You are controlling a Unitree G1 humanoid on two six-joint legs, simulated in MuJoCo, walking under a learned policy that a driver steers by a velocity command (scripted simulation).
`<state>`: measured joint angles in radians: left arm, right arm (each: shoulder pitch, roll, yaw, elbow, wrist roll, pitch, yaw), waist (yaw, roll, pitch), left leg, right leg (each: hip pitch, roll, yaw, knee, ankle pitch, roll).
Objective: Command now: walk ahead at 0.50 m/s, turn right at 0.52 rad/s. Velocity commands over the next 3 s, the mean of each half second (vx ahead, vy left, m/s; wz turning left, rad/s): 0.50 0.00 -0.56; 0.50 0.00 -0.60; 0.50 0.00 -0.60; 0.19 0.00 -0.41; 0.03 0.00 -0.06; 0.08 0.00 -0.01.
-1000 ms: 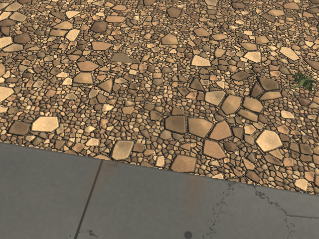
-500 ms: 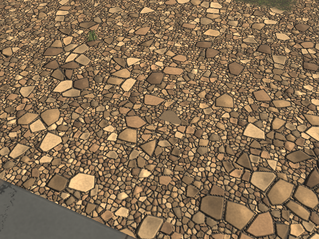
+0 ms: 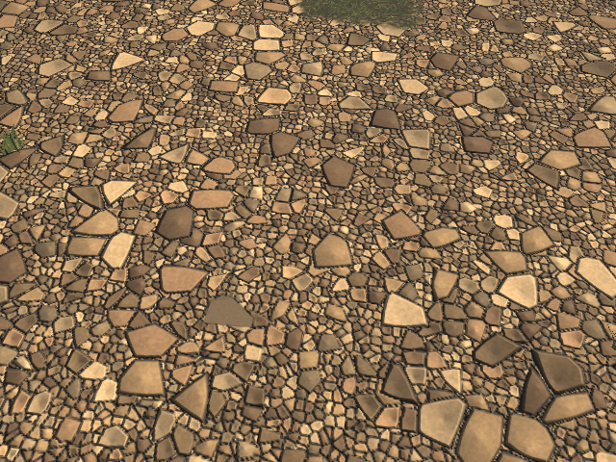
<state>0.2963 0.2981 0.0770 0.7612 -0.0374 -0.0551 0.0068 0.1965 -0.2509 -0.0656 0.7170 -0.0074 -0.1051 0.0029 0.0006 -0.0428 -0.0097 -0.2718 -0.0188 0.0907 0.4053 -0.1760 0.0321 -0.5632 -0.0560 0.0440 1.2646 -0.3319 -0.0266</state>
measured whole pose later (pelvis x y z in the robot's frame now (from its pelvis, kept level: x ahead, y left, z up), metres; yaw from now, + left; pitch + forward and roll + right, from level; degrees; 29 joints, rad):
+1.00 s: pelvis +0.55 -0.15 +0.00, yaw -35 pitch +2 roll +2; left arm 0.26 0.31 0.08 0.66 -0.03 -0.02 0.00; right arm 0.26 -0.25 -0.06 0.71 -0.01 -0.09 0.00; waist -0.02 -0.05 0.00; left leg -0.26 -0.01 0.07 0.43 -0.21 0.02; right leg -0.59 -0.03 0.07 1.22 -0.32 -0.01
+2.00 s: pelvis +0.84 -0.51 -0.01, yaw -65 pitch +1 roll +0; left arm 0.19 0.28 0.05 0.69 0.00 0.04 0.04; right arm 0.12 -0.22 -0.02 0.72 -0.02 -0.02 0.01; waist -0.01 -0.02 0.05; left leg -0.39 -0.03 0.01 0.47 -0.10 0.04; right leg -0.41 -0.01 0.08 0.86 -0.46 0.07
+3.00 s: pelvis +0.89 -0.61 -0.01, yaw -65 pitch +0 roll +0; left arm 0.30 0.24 0.05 0.94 -0.01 -0.02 0.05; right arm 0.22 -0.24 -0.05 0.98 0.00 -0.06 0.00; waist 0.00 -0.02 0.02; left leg -0.25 -0.03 0.04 0.57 -0.32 0.05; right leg -0.23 0.01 0.07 0.81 -0.55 0.05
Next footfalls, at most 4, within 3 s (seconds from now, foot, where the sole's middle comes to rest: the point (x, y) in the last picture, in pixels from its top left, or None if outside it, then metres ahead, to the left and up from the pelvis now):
0.34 right None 0.34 -0.19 -0.78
0.80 left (353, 393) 0.65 -0.08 -0.78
1.32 right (520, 376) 0.70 -0.47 -0.78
1.76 left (535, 276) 0.99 -0.58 -0.78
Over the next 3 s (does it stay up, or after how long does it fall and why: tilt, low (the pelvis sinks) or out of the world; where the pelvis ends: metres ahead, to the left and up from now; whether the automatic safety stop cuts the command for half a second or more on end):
stays up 0.89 -0.61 -0.01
